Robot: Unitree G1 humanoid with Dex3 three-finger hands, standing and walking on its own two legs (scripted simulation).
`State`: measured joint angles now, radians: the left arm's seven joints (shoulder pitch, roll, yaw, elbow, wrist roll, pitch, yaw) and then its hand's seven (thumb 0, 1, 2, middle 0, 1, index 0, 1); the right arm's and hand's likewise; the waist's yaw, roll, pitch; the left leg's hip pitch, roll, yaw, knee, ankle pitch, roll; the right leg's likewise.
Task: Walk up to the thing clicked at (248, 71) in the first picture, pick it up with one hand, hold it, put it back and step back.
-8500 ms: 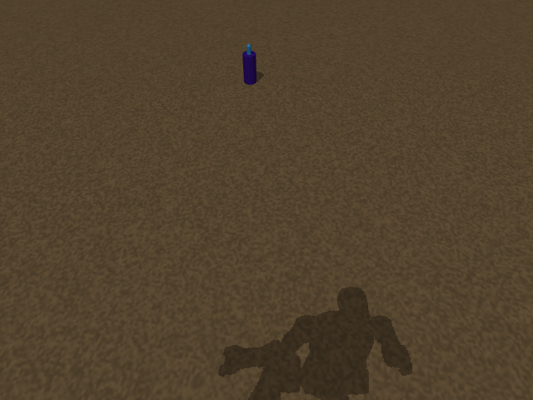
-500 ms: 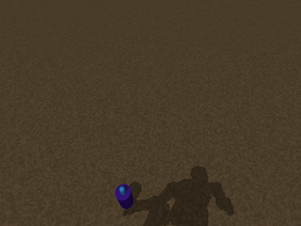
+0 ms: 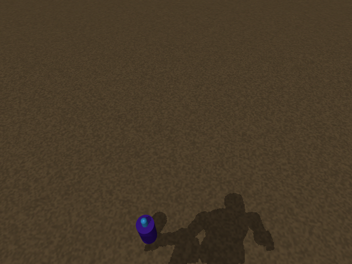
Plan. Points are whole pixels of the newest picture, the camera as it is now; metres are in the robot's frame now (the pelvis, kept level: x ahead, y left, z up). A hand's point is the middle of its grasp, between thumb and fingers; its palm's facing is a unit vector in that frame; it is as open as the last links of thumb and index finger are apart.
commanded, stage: stand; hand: left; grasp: from the side
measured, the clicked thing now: (146, 228) +0.36 +0.17 -0.65
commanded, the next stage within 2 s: go down in 0.18 s
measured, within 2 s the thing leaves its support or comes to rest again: neither
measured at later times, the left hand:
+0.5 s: hand (86, 261) +0.15 +0.25 -0.17, palm faces +0.06 -0.95 -0.32, open 10.4 cm
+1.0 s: hand out of the picture +0.14 +0.28 -0.21, palm faces +0.08 -0.95 -0.31, open 17.3 cm
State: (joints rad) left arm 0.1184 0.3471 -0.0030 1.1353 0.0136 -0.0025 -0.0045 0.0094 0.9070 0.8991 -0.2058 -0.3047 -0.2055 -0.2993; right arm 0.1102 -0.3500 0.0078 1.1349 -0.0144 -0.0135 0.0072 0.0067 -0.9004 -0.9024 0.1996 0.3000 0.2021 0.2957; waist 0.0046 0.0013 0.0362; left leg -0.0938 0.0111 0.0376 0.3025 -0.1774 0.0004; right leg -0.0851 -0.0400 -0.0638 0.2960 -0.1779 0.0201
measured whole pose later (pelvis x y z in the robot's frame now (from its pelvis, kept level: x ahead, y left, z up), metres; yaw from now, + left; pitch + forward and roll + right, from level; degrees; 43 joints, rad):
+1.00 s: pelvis -0.01 +0.00 -0.08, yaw -1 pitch +15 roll -2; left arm 0.23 0.35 0.26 0.52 0.02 0.16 -0.10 0.00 -0.52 0.02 -0.09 -0.05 -0.09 -0.04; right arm 0.21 -0.24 -0.02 0.58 0.01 -0.13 -0.06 0.01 -0.89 -0.90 0.20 0.30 0.20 0.30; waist -0.03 0.00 -0.10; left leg -0.84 0.05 0.01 1.08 -0.51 0.01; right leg -0.81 -0.03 -0.07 1.03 -0.49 0.01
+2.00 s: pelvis -0.08 +0.00 -0.27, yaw -2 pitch +32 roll -4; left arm -0.29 0.65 0.64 0.91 -0.13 -0.29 -0.53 -0.01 -0.56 0.04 -0.08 -0.07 -0.07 -0.07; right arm 0.13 -0.32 0.02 0.65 -0.02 -0.19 -0.05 0.01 -0.89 -0.90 0.20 0.30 0.20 0.30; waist -0.04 -0.02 -0.17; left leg -1.75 0.06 -0.05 1.84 -0.66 0.00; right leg -1.71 -0.04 -0.08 1.79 -0.65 -0.01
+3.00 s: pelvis -0.10 +0.00 -0.36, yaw -4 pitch +33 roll -6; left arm -0.49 0.81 0.76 1.00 -0.17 -0.31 -0.67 -0.01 -0.57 0.07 -0.06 -0.04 -0.04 -0.05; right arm 0.12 -0.36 0.07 0.66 -0.03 -0.19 -0.05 0.01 -0.92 -0.91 0.20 0.30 0.20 0.30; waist -0.06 -0.02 -0.14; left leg -2.02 0.05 -0.09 2.12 -0.69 0.00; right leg -1.97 -0.05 -0.10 2.06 -0.67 -0.02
